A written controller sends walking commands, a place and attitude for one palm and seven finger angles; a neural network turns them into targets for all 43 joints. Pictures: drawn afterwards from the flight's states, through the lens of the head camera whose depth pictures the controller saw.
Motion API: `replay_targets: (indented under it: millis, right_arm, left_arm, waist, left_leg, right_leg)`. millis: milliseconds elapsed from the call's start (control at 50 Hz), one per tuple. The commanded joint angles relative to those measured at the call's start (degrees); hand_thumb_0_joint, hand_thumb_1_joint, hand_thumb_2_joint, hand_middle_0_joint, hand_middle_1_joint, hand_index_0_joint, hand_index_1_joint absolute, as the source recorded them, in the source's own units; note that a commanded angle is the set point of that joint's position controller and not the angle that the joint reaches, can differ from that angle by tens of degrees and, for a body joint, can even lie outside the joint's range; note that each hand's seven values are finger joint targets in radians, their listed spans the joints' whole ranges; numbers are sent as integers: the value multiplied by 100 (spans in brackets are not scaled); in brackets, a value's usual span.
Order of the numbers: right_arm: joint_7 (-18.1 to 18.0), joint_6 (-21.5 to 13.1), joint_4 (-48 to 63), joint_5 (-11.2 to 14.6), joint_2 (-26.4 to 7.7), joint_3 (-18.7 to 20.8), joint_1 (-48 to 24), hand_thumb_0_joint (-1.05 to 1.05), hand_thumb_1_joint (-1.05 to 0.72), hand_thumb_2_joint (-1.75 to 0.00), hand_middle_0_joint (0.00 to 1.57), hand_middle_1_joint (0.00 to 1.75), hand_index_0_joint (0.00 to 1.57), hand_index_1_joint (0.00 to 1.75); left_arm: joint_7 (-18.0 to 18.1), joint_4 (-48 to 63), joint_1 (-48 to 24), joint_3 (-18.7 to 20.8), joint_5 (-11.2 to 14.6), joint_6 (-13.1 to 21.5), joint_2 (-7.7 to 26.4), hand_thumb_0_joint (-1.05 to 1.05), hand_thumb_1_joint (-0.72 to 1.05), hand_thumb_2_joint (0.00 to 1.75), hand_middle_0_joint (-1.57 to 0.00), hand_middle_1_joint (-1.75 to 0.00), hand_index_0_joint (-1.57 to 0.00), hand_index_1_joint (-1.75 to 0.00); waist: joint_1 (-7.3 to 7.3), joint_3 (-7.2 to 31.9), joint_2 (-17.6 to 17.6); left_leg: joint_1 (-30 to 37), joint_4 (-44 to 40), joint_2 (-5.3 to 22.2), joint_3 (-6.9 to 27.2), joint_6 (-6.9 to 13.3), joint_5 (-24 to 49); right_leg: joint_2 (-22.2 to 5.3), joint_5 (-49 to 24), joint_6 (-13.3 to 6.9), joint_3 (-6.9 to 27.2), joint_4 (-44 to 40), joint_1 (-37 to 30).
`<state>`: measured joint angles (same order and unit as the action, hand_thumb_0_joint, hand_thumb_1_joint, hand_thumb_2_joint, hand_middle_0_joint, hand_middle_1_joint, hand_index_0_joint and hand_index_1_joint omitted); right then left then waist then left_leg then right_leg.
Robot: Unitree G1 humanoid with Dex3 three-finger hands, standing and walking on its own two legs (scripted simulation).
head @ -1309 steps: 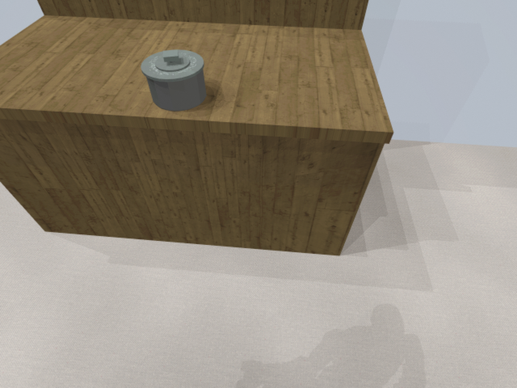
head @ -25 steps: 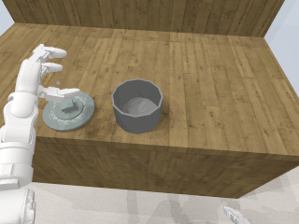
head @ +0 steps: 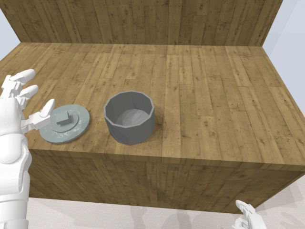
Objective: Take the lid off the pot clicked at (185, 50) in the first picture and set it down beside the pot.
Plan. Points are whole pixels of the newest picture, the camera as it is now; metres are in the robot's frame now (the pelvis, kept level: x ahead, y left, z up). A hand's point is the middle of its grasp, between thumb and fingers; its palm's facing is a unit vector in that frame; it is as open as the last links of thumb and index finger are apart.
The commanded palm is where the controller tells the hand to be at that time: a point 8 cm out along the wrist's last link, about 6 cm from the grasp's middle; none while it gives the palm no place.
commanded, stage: draw the hand back to the body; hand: left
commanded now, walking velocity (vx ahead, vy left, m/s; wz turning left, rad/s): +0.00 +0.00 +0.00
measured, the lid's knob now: (62, 117) +0.45 +0.37 -0.02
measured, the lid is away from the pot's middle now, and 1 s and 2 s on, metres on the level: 0.24 0.24 0.24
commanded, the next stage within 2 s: step back with the hand held close in 1.10 s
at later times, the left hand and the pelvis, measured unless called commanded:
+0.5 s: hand (33, 143) +0.24 +0.26 +0.16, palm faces +0.43 -0.85 -0.31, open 7.5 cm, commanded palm +0.18 +0.30 +0.17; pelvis -0.01 +0.00 +0.00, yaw +0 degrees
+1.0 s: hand (14, 184) +0.16 +0.26 +0.15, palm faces +0.37 -0.85 -0.38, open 7.4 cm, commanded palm +0.11 +0.30 +0.17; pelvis -0.02 +0.02 +0.00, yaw +0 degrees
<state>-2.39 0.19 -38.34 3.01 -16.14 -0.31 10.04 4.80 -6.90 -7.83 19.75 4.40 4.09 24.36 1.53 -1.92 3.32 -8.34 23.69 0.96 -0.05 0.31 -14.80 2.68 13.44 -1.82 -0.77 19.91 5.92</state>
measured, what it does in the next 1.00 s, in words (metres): stands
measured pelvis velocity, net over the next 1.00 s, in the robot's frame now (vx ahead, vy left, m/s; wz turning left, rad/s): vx -0.02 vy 0.02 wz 0.01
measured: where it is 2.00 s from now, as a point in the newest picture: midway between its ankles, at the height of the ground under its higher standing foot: outside the picture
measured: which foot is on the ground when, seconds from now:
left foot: down 0.00-1.00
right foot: down 0.00-1.00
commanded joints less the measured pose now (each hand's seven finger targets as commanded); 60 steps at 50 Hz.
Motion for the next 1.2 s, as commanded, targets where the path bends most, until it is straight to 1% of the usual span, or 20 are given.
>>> replay_targets:
  millis: [0,100,160,180,220,260,320,400,440,500,640,680,800,860,920,960,1000,1100,1140,1180]
  right_arm:
    - [-47,-320,860,-8,-569,196,-563,0,-90,-90,20,30,20,30]
    - [-71,-363,921,-23,-499,159,-737,0,-90,-90,20,30,20,30]
    - [-84,-386,917,-31,-473,144,-766,0,-90,-90,20,30,20,30]
    - [-85,-410,942,-30,-455,142,-787,0,-90,-90,20,30,20,30]
    - [-93,-423,937,-51,-450,147,-818,0,-90,-90,20,30,20,30]
    - [-103,-434,952,-51,-437,134,-850,0,-90,-90,20,30,20,30]
    - [-114,-498,964,-83,-410,127,-875,0,-90,-90,20,30,20,30]
    - [-103,-557,991,-98,-389,133,-892,0,-90,-90,20,30,20,30]
    - [-107,-575,994,-109,-373,125,-907,0,-90,-90,20,30,20,30]
    - [-108,-603,990,-127,-376,143,-913,0,-90,-90,20,30,20,30]
    - [-95,-683,1029,-177,-333,124,-906,0,-90,-90,20,30,20,30]
    - [-98,-673,1032,-171,-334,131,-923,0,-90,-90,20,30,20,30]
    - [-75,-764,1139,-190,-300,119,-942,0,-90,-90,20,30,20,30]
    - [-85,-751,1062,-216,-276,128,-926,0,-90,-90,20,30,20,30]
    - [-74,-785,1134,-220,-269,133,-938,0,-90,-90,20,30,20,30]
    - [-86,-784,1094,-222,-261,116,-921,0,-90,-90,20,30,20,30]
    - [-99,-788,1105,-215,-276,115,-928,0,-90,-90,20,30,20,30]
    - [-95,-808,1142,-218,-263,93,-939,0,-90,-90,20,30,20,30]
    - [-98,-797,1116,-232,-256,100,-915,0,-90,-90,20,30,20,30]
    - [-93,-780,1123,-240,-264,88,-906,0,-90,-90,20,30,20,30]
  left_arm:
    - [99,1453,-1221,650,76,381,1530,0,67,79,-23,-48,-23,-48]
    - [102,1925,-893,686,101,421,1468,0,77,84,-22,-40,-22,-40]
    - [98,1912,-580,605,134,385,1263,0,84,87,-21,-35,-21,-35]
    - [96,2119,-531,603,137,412,1249,0,86,88,-21,-33,-21,-33]
    - [108,2131,-225,643,143,418,1205,0,90,90,-20,-30,-20,-30]
    - [95,2227,-114,587,170,408,1105,0,90,90,-20,-30,-20,-30]
    - [121,2611,134,593,148,484,1089,0,90,90,-20,-30,-20,-30]
    - [117,2951,639,561,151,515,963,0,90,90,-20,-30,-20,-30]
    - [120,3126,855,513,151,533,897,0,90,90,-20,-30,-20,-30]
    - [123,3188,1295,543,146,537,863,0,90,90,-20,-30,-20,-30]
    - [135,3831,2111,456,114,581,718,0,90,90,-20,-30,-20,-30]
    - [122,3803,2317,391,117,556,617,0,90,90,-20,-30,-20,-30]
    - [142,4681,2819,339,71,636,614,0,90,90,-20,-30,-20,-30]
    - [153,4372,3328,305,60,566,447,0,90,90,-20,-30,-20,-30]
    - [147,4847,3486,296,25,615,486,0,90,90,-20,-30,-20,-30]
    - [172,4741,3411,279,15,576,462,0,90,90,-20,-30,-20,-30]
    - [188,4743,3336,308,22,556,480,0,90,90,-20,-30,-20,-30]
    - [186,4875,3409,198,-4,547,397,0,90,90,-20,-30,-20,-30]
    - [205,4752,3515,241,-9,526,421,0,90,90,-20,-30,-20,-30]
    - [203,4841,3459,233,-7,525,427,0,90,90,-20,-30,-20,-30]
  waist:
    - [-21,1353,-182]
    - [19,1328,59]
    - [38,1162,-74]
    - [53,1203,64]
    - [53,1116,-76]
    - [49,1031,-177]
    - [74,1074,110]
    - [82,997,-44]
    - [102,957,88]
    - [97,809,-109]
    - [155,768,160]
    - [142,539,-48]
    - [148,677,158]
    - [172,439,27]
    - [179,584,72]
    - [164,414,233]
    - [128,362,-64]
    - [148,411,189]
    - [190,431,39]
    - [188,425,116]
  left_leg:
    - [712,-13,-81,-137,324,1883]
    - [804,-34,-88,-168,325,1749]
    - [756,-81,-69,-159,313,1661]
    - [803,-95,-72,-150,308,1651]
    - [771,-94,-71,-170,315,1570]
    - [752,-116,-69,-150,315,1467]
    - [852,-139,-64,-136,302,1494]
    - [848,-160,-46,-104,290,1539]
    - [853,-178,-37,-102,280,1485]
    - [810,-178,-17,-93,282,1466]
    - [762,-219,3,-31,242,1405]
    - [667,-236,23,-20,235,1257]
    - [662,-245,33,51,212,1094]
    - [506,-255,41,64,204,1066]
    - [527,-218,51,82,203,1131]
    - [464,-249,48,119,180,995]
    - [433,-252,60,164,185,897]
    - [443,-252,47,175,178,862]
    - [415,-267,67,196,178,925]
    - [408,-269,65,205,169,990]
  right_leg:
    - [-237,-2548,129,25,-72,-308]
    - [-239,-2360,136,59,-134,-271]
    - [-221,-2206,130,35,-172,-193]
    - [-222,-2155,121,37,-181,-205]
    - [-208,-2044,129,22,-214,-142]
    - [-212,-1915,130,29,-254,-108]
    - [-209,-1820,102,5,-267,-93]
    - [-200,-1776,94,-39,-277,-89]
    - [-204,-1676,85,-35,-304,-63]
    - [-197,-1616,90,-49,-330,-4]
    - [-198,-1391,58,-76,-335,8]
    - [-185,-1231,64,-80,-378,123]
    - [-190,-968,42,-81,-353,95]
    - [-185,-936,41,-124,-355,167]
    - [-189,-957,36,-133,-313,127]
    - [-182,-810,23,-134,-316,199]
    - [-157,-717,30,-150,-307,250]
    - [-170,-681,17,-126,-272,222]
    - [-173,-712,15,-147,-252,176]
    - [-176,-767,4,-143,-250,153]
